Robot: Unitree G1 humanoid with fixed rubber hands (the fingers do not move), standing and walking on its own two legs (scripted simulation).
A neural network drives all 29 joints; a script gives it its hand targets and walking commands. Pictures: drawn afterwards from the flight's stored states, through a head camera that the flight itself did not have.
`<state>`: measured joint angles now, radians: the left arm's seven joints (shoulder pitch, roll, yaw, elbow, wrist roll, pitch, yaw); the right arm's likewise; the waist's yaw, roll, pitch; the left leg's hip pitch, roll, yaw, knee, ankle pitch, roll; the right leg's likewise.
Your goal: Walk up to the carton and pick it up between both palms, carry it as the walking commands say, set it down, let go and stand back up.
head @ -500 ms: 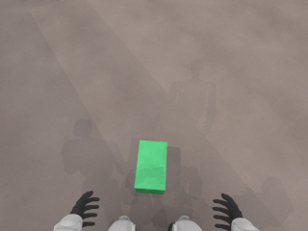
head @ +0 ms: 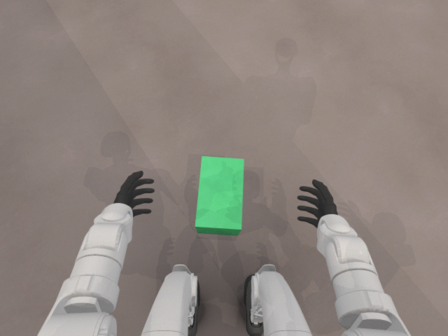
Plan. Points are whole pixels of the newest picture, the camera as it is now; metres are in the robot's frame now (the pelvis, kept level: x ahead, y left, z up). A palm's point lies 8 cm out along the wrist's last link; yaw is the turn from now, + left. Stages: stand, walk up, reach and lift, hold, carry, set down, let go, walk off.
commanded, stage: reach and lift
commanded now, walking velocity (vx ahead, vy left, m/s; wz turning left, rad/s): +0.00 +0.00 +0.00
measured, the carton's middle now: (220, 197) +0.50 +0.01 -0.60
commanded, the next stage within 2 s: none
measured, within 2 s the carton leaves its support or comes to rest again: neither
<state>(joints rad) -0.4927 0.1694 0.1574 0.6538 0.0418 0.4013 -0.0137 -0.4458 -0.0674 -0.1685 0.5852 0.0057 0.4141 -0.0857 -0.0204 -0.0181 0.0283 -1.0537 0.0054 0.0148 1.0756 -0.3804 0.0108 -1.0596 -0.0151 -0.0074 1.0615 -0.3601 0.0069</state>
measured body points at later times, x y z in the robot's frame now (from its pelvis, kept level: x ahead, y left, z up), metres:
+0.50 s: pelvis +0.00 +0.00 -0.03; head +0.27 +0.01 +0.33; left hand +0.49 +0.20 -0.13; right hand +0.47 -0.15 -0.14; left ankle +0.07 +0.11 -0.65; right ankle +0.08 -0.13 -0.65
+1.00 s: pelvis +0.00 +0.00 -0.09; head +0.32 +0.02 +0.23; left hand +0.51 +0.19 -0.23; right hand +0.48 -0.15 -0.23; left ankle +0.07 +0.11 -0.65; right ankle +0.08 -0.13 -0.65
